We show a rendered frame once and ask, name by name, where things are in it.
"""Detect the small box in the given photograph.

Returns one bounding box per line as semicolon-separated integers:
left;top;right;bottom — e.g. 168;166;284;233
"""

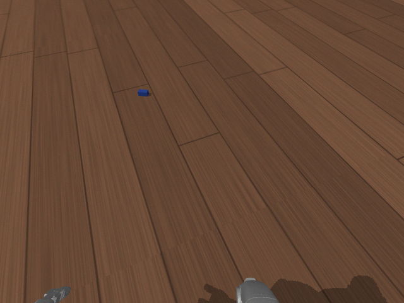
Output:
138;89;149;97

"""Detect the left robot hand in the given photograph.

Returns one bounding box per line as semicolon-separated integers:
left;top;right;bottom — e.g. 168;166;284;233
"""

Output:
35;286;71;303

